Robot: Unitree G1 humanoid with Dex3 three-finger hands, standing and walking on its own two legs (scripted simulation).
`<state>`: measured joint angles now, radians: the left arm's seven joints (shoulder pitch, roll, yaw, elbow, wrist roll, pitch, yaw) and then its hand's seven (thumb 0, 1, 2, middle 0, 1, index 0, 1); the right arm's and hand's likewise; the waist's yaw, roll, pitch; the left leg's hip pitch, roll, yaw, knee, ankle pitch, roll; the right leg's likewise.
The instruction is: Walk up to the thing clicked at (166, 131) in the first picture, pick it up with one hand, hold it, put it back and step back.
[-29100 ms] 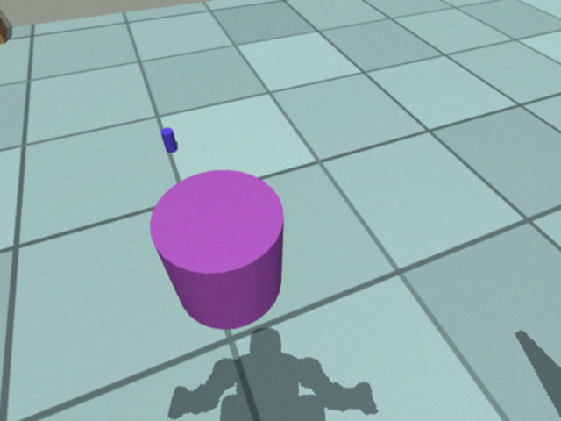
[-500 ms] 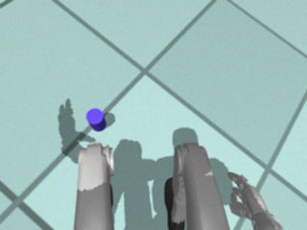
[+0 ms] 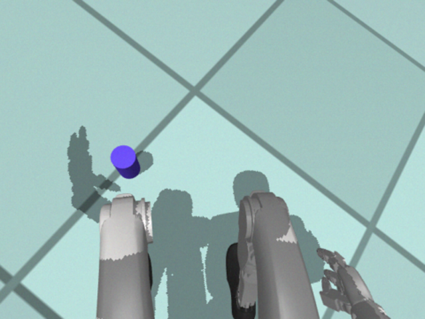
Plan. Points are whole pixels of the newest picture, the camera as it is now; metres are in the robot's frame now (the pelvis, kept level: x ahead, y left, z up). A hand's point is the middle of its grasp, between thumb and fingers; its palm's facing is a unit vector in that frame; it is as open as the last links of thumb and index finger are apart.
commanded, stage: go down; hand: left
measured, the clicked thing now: (126, 163) +0.45 +0.19 -0.32
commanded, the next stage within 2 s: approach in 0.10 s
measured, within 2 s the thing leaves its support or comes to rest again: neither
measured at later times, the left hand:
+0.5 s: hand out of the picture +0.40 +0.37 -0.07, palm faces +0.10 -0.99 -0.01, open 17.6 cm
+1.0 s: hand (91, 162) +0.43 +0.26 -0.24, palm faces +0.03 -1.00 +0.05, open 17.2 cm
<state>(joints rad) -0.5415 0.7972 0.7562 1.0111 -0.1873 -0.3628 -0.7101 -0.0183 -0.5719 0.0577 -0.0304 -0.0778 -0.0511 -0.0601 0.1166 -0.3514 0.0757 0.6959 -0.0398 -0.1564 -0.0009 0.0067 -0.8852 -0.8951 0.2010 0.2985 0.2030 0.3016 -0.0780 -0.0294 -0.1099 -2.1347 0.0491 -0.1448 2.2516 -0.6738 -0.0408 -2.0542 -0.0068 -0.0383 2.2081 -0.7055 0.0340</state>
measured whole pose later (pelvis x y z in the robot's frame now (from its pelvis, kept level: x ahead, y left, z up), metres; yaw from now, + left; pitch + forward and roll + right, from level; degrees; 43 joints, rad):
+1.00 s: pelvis -0.01 +0.01 -0.10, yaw -8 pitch +16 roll -13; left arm -0.61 0.78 0.62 1.40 -0.19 -0.95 -0.47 -0.02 -0.47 0.06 -0.05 -0.10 -0.06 -0.08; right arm -0.15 -0.37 0.39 0.60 -0.28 -0.07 0.09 0.00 -0.90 -0.89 0.20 0.30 0.20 0.30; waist -0.23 -0.22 0.21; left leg -2.24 0.03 -0.34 2.64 -0.71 -0.06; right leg -2.11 0.07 -0.15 2.47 -0.67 0.08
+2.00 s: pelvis -0.02 +0.03 -0.10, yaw -12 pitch +10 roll -18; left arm -0.60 0.79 0.41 1.45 -0.06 -1.18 0.01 -0.01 -0.09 0.34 -0.26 -0.27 -0.25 -0.28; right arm -0.20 -0.37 0.52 0.56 -0.40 0.00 0.17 0.00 -0.88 -0.90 0.20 0.30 0.20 0.30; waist -0.26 -0.29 0.32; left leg -2.20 0.02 -0.45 2.69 -0.71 -0.04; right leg -2.03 0.10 -0.23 2.42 -0.64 0.09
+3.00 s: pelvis -0.02 +0.03 -0.09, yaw -12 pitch +12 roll -19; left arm -0.58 0.73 0.37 1.26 -0.03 -1.07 0.04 0.05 -0.09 0.98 -0.83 -0.98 -1.11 -1.39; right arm -0.17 -0.35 0.47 0.57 -0.37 0.02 0.19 0.00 -0.89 -0.90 0.20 0.30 0.20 0.30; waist -0.23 -0.28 0.29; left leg -2.21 0.02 -0.44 2.66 -0.71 -0.04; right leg -2.03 0.09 -0.23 2.40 -0.64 0.08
